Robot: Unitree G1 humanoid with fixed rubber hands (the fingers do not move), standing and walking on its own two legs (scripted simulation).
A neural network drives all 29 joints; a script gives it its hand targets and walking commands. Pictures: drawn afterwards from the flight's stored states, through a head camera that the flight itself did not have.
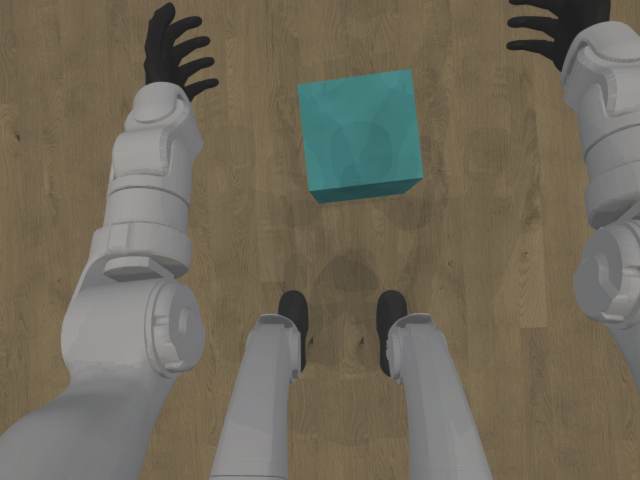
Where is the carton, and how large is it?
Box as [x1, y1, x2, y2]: [297, 69, 423, 203]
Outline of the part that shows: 410,69 297,84 309,191 319,203 403,193 423,177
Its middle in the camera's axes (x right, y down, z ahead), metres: +0.08 -0.20 +0.84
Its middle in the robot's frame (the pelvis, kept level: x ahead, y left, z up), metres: +0.56 -0.02 -0.53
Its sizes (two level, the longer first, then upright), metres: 0.210 0.200 0.250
